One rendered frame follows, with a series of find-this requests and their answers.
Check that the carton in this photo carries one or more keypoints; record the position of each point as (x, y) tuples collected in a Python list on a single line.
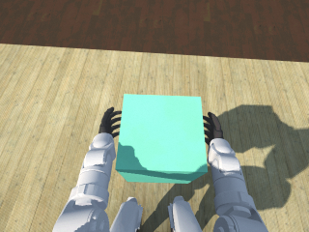
[(161, 139)]

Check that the robot left shin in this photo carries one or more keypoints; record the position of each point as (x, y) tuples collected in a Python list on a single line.
[(132, 199)]

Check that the robot left forearm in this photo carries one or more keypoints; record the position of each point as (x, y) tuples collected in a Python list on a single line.
[(91, 190)]

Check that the robot right thigh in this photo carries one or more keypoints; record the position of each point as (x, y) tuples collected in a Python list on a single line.
[(182, 218)]

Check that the robot left upper arm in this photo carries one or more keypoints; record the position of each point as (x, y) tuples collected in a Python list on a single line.
[(84, 220)]

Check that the right robot hand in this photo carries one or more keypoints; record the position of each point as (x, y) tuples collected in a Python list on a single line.
[(214, 128)]

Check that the robot right forearm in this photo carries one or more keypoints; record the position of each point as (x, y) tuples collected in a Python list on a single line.
[(231, 195)]

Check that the left robot hand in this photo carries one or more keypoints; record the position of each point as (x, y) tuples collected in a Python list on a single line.
[(107, 122)]

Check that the robot right upper arm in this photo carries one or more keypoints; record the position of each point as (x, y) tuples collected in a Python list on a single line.
[(231, 223)]

